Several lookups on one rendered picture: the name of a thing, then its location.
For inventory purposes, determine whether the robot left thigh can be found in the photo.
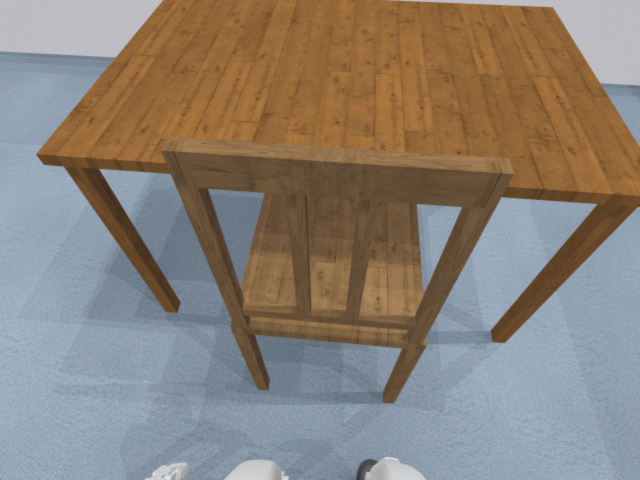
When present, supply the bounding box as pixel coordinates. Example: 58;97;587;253
224;460;289;480

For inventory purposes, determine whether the chair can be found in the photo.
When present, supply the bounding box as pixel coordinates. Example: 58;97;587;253
161;136;514;404

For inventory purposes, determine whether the table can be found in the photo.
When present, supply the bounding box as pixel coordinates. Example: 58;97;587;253
36;0;640;343

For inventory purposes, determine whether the right robot shin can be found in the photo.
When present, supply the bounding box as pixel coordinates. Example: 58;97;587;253
372;457;400;468

